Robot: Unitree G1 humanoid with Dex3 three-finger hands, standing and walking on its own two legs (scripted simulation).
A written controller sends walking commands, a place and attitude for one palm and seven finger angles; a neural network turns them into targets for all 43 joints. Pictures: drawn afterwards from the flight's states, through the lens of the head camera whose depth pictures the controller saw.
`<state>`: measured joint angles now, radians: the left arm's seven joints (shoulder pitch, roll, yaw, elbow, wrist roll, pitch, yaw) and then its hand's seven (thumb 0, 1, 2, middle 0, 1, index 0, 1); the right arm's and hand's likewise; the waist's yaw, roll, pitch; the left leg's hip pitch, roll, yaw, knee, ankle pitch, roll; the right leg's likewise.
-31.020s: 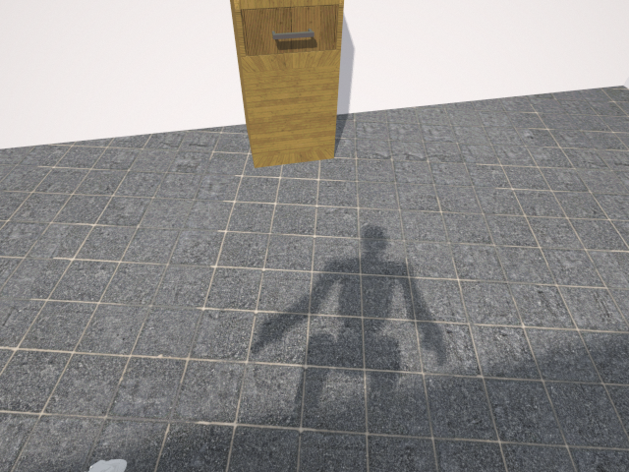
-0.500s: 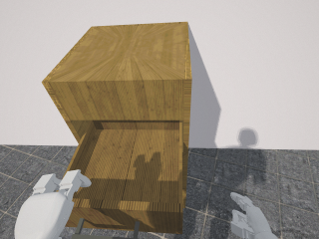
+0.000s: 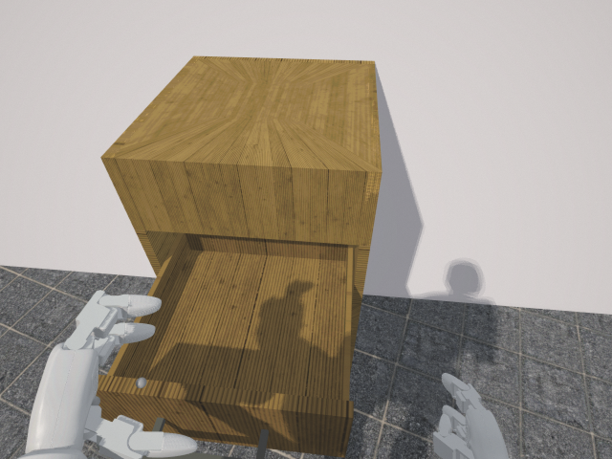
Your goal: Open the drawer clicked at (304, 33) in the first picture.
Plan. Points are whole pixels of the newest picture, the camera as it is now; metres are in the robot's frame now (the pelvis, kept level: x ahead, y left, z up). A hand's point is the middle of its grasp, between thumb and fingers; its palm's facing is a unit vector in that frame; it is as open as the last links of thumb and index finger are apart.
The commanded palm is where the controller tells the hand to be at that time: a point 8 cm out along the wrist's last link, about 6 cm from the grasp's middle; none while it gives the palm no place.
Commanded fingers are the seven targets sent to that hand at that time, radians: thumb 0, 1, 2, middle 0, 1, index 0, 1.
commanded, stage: draw the hand back to the body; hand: left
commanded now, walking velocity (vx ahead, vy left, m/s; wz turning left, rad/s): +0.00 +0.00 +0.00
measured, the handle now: (206, 446) +0.16 +0.17 -0.09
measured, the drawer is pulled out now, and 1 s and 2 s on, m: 0.29 0.29 0.29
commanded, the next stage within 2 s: step back with the hand held close in 0.80 s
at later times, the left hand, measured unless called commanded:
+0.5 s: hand (100, 334) +0.18 +0.22 +0.17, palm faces +0.37 -0.84 -0.40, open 9.5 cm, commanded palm +0.13 +0.26 +0.19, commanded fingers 0.00 0.76 0.84 -0.21 -0.39 -0.21 -0.39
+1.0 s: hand (108, 324) +0.19 +0.21 +0.18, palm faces +0.39 -0.81 -0.43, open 7.4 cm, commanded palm +0.12 +0.25 +0.19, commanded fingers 0.00 0.90 0.90 -0.20 -0.30 -0.20 -0.30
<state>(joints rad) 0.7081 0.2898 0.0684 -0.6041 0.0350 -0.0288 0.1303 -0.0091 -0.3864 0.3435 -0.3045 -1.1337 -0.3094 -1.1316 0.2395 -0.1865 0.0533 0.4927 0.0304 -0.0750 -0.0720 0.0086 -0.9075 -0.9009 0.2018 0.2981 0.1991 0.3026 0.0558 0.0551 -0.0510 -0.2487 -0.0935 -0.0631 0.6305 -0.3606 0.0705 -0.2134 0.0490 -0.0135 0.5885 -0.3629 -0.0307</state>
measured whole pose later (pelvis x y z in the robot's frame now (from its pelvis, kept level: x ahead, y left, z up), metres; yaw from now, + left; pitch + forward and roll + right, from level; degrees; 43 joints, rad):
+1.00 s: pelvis +0.00 -0.03 +0.01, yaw +1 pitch -1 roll -1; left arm 0.54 0.35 0.33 -0.49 -0.07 -0.13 0.10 0.01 0.88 0.89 -0.21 -0.31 -0.21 -0.31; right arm 0.17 -0.22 0.02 0.59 0.03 -0.06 -0.06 0.01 -0.91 -0.90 0.20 0.30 0.20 0.30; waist 0.03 0.07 0.00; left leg -0.19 -0.05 -0.09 0.49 -0.28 0.03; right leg -0.13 0.09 -0.04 0.40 -0.26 -0.07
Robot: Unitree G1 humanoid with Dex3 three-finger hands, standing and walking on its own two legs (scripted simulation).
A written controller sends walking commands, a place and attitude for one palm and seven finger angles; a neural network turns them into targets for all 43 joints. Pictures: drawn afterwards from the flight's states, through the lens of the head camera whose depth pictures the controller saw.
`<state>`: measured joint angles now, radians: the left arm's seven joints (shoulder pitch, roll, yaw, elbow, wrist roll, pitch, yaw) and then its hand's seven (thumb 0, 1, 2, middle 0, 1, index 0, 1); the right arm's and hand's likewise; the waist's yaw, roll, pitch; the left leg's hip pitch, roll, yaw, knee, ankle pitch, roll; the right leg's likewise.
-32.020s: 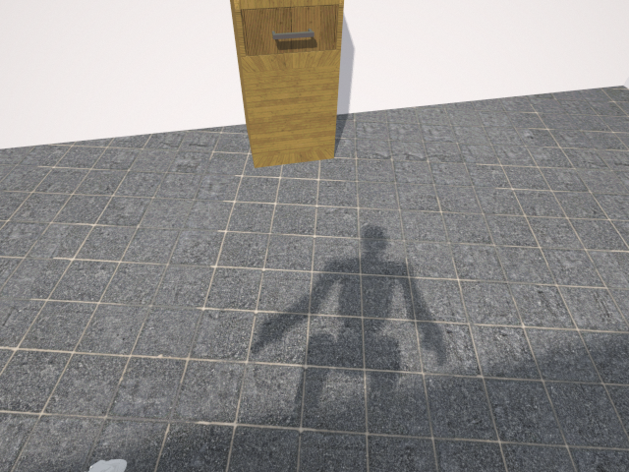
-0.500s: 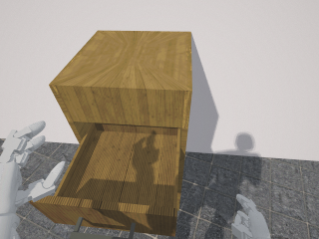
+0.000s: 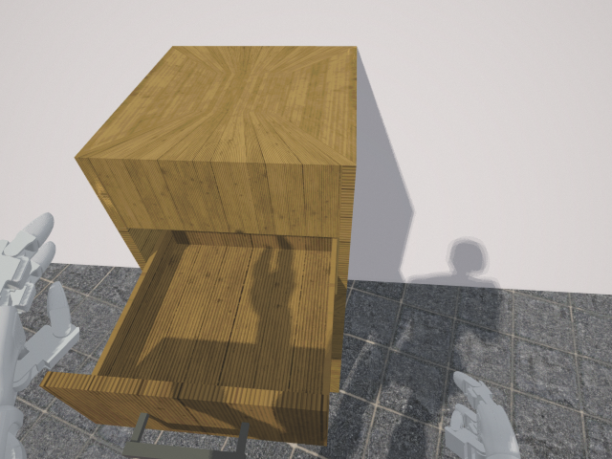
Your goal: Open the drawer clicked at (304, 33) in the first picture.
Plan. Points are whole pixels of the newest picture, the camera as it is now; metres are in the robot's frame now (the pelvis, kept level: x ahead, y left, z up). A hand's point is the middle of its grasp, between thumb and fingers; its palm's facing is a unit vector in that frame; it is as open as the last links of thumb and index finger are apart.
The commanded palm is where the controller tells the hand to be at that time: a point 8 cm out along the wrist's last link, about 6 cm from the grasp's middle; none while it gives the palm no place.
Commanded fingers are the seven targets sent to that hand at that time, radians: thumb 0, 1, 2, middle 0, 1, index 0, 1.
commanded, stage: step back with the hand held close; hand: left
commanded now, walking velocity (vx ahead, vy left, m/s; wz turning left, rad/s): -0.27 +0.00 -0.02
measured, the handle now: (188, 440) +0.17 +0.19 -0.10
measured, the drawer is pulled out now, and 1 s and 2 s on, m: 0.29 0.29 0.29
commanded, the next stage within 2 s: stop stepping back and stand still in 1.16 s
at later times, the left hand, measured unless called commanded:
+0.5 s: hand (39, 376) +0.15 +0.26 +0.16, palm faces +0.30 -0.81 -0.50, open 7.4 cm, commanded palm +0.09 +0.30 +0.18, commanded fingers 0.00 0.90 0.90 -0.20 -0.30 -0.20 -0.30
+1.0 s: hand out of the picture +0.12 +0.26 +0.16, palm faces +0.32 -0.83 -0.46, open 7.4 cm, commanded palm +0.05 +0.30 +0.18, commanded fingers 0.00 0.90 0.90 -0.20 -0.30 -0.20 -0.30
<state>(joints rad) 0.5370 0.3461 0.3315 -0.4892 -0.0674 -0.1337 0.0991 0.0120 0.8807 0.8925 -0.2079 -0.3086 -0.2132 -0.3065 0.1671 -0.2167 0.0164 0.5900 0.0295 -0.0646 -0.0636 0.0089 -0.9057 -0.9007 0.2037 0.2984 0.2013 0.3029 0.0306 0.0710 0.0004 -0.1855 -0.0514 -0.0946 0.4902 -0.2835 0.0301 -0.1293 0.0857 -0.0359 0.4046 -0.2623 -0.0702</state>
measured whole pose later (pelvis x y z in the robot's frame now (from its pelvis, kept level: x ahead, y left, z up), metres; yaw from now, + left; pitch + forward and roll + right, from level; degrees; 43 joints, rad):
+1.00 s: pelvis -0.09 +0.03 -0.01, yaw -2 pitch +5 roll -3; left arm 0.63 0.42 0.42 -0.68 -0.05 -0.22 0.14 0.01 0.89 0.90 -0.20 -0.30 -0.21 -0.30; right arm 0.16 -0.15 0.00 0.60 -0.01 -0.11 -0.05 0.01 -0.91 -0.90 0.20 0.30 0.20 0.30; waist 0.00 -0.03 0.01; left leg -0.47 0.00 0.00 0.53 -0.14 0.05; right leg -0.34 0.03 0.00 0.74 -0.47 0.01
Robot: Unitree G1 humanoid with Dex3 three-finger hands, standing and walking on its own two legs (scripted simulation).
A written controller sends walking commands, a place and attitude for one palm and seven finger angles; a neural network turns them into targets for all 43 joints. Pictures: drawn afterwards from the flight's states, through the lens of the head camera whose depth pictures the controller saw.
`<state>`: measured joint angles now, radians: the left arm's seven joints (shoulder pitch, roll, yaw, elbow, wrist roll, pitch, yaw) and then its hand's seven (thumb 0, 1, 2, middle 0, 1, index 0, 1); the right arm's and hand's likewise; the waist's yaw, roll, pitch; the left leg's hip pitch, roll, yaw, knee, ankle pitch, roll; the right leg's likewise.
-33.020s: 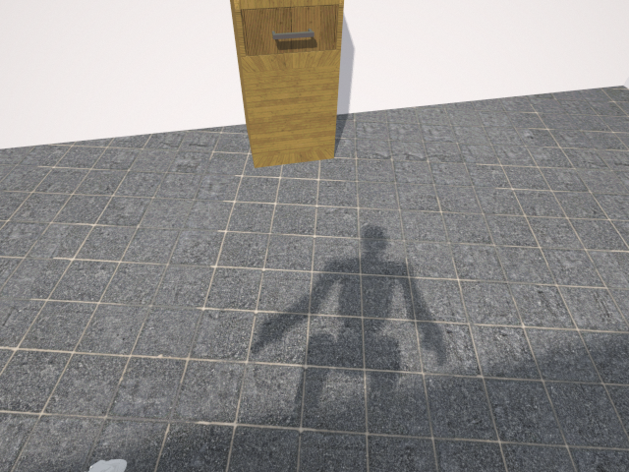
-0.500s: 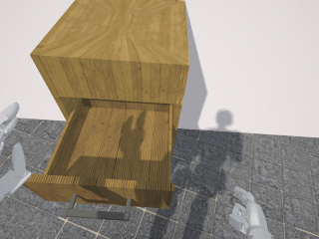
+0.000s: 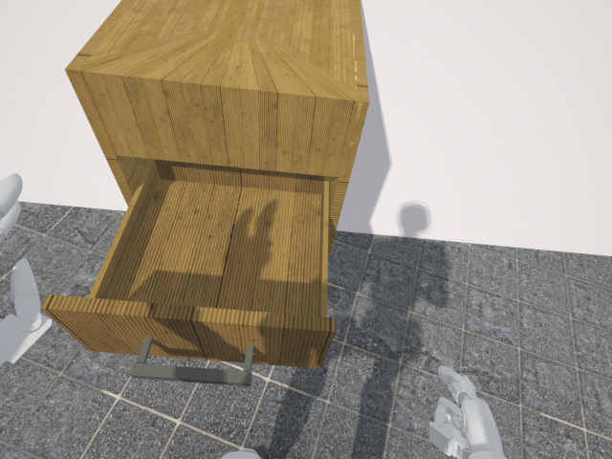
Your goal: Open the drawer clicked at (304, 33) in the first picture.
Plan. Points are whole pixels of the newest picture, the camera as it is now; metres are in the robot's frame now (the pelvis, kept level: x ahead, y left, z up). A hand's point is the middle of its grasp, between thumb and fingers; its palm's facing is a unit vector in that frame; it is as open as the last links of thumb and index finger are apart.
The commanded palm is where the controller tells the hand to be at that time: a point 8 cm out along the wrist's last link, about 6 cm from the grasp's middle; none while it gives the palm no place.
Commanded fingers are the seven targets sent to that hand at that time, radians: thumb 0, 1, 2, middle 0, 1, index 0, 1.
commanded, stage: step back with the hand held close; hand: left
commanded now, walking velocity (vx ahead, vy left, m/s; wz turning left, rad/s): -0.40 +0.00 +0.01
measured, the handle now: (195, 361) +0.25 +0.18 -0.10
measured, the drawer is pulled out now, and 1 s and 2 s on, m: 0.29 0.29 0.29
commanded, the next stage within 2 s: stop stepping back and stand still in 0.16 s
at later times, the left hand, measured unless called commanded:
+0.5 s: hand out of the picture +0.08 +0.19 +0.15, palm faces +0.38 -0.81 -0.45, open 7.4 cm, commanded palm +0.00 +0.23 +0.18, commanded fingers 0.00 0.90 0.90 -0.20 -0.30 -0.20 -0.30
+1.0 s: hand out of the picture +0.00 +0.19 +0.16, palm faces +0.43 -0.80 -0.42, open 7.4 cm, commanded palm -0.07 +0.23 +0.18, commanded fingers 0.00 0.90 0.90 -0.20 -0.30 -0.20 -0.30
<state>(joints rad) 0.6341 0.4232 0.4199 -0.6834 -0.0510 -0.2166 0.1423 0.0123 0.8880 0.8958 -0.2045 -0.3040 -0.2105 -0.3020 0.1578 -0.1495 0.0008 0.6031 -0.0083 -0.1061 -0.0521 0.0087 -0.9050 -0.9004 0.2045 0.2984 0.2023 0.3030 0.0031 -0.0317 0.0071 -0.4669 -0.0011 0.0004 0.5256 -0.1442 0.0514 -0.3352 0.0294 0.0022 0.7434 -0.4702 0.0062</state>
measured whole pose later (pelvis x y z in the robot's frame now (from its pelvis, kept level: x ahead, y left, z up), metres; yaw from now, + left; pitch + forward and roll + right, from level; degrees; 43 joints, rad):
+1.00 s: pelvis -0.17 -0.06 +0.00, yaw +5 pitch -1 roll +0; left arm 0.61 0.36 0.34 -0.58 -0.02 -0.16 0.16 0.01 0.89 0.90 -0.21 -0.30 -0.21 -0.30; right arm 0.25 -0.17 0.03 0.63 0.01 -0.10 -0.05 0.01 -0.90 -0.90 0.21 0.30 0.20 0.30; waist -0.03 -0.02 0.01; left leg -0.25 0.00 0.00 0.57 -0.31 0.01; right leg -0.23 0.02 -0.08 0.54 -0.29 -0.04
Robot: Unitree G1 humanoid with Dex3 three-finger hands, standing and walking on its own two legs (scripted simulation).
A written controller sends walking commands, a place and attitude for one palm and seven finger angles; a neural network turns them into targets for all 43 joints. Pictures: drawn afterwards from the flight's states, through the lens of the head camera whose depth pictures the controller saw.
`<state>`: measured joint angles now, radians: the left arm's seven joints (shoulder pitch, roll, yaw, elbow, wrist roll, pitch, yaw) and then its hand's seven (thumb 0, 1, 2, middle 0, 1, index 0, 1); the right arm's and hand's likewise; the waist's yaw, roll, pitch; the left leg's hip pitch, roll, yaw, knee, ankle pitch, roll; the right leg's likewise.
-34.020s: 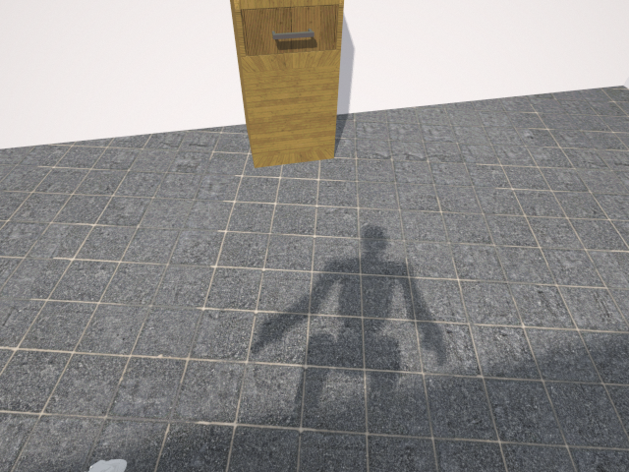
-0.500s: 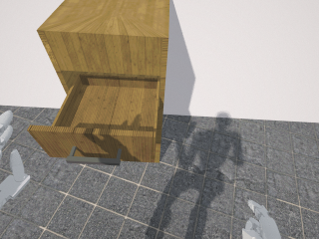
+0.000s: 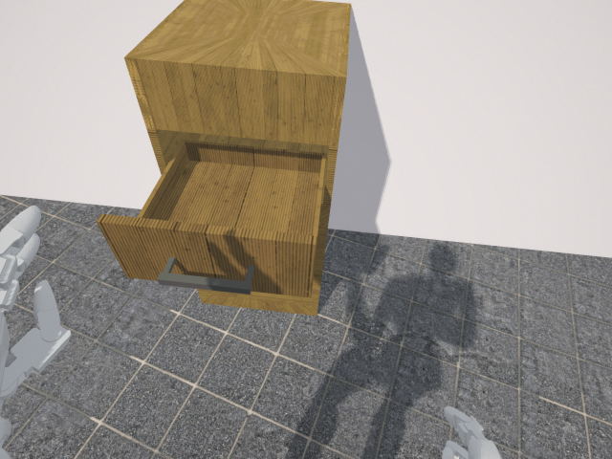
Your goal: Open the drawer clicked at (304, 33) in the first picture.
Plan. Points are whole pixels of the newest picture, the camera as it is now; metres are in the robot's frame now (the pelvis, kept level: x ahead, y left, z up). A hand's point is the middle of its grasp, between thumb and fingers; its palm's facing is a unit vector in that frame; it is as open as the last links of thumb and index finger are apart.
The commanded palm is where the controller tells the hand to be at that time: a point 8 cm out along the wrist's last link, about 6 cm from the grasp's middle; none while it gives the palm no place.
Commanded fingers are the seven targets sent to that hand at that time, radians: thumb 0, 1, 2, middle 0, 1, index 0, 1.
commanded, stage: let the arm hang, fingers relaxed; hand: left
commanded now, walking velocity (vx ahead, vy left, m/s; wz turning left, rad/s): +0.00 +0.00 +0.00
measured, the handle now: (207, 275) +0.45 +0.20 -0.10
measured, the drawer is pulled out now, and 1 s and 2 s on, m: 0.29 0.29 0.29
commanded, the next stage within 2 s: look to check the result in 1.16 s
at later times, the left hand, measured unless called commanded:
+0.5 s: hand out of the picture -0.01 +0.20 -0.17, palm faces +0.05 -0.98 -0.20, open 7.0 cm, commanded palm none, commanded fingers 0.00 0.90 0.90 -0.20 -0.30 -0.20 -0.30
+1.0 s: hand out of the picture -0.03 +0.16 -0.17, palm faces +0.02 -0.99 -0.14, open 7.4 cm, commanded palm none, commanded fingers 0.00 0.90 0.90 -0.20 -0.30 -0.20 -0.30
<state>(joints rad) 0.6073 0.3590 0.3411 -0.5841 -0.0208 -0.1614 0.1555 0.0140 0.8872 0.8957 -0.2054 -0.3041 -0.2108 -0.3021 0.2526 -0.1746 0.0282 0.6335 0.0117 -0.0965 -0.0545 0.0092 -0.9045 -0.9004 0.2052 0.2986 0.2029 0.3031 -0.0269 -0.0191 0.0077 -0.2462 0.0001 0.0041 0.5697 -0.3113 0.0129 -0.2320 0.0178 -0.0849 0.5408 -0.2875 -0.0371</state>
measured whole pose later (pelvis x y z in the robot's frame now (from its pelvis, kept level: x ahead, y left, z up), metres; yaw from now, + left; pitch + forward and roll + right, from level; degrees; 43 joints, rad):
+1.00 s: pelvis -0.01 +0.02 +0.01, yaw -1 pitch -2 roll +0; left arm 0.33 0.09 -0.01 1.11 0.01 0.01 0.04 0.00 0.91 0.90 -0.19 -0.30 -0.20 -0.30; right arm 0.35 -0.07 0.02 1.12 0.00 0.00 -0.04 0.00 -0.91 -0.90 0.20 0.30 0.20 0.30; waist 0.00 0.00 0.05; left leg -0.15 -0.02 0.06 0.43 -0.24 0.04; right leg -0.17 0.00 -0.05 0.43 -0.23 -0.02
